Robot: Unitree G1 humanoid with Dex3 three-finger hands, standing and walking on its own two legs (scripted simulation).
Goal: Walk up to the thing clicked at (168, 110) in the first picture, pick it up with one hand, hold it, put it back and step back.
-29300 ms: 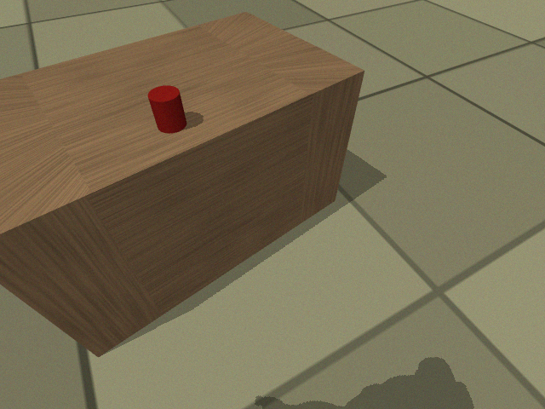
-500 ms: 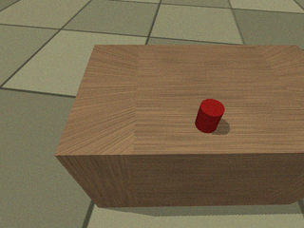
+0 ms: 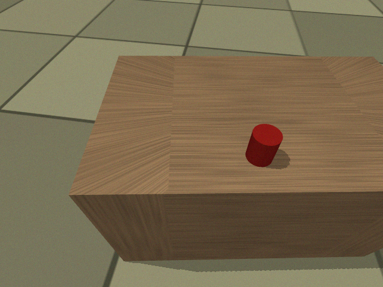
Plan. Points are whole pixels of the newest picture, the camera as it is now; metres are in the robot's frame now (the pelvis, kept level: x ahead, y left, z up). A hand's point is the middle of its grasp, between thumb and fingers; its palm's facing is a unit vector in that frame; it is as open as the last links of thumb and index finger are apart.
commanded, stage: stand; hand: right
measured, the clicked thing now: (263, 145) +0.48 -0.21 -0.03
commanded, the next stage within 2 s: step back in 0.22 s
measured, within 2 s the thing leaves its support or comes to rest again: neither
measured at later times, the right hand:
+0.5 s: hand out of the picture +0.05 -0.28 -0.17, palm faces +0.00 +0.92 -0.39, open 7.3 cm
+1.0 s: hand out of the picture -0.07 -0.26 -0.18, palm faces +0.05 +0.91 -0.40, open 7.3 cm
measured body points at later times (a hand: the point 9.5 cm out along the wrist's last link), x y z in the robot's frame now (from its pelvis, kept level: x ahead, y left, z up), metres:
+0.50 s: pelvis -0.04 +0.00 -0.02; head +0.02 +0.00 +0.42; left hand +0.07 +0.32 -0.14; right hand +0.05 -0.33 -0.14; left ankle -0.03 +0.14 -0.73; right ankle +0.01 -0.14 -0.75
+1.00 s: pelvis -0.13 +0.02 -0.03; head -0.05 +0.01 +0.41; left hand +0.00 +0.32 -0.15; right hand -0.07 -0.31 -0.15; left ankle -0.09 +0.15 -0.75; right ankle -0.15 -0.10 -0.75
